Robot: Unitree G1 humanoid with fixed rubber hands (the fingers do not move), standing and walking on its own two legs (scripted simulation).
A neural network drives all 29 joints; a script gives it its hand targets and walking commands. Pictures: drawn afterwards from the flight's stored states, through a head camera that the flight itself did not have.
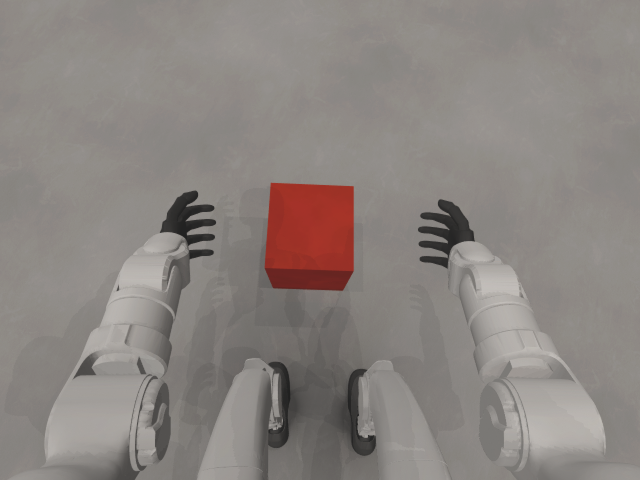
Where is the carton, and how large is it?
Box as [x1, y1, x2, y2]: [265, 183, 353, 290]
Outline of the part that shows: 271,183 265,269 272,286 280,288 342,290 353,271 353,186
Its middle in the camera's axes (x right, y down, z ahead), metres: -0.02 +0.00 +1.01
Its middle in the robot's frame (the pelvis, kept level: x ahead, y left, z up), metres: +0.55 +0.00 -0.56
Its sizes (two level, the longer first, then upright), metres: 0.210 0.200 0.250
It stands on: the floor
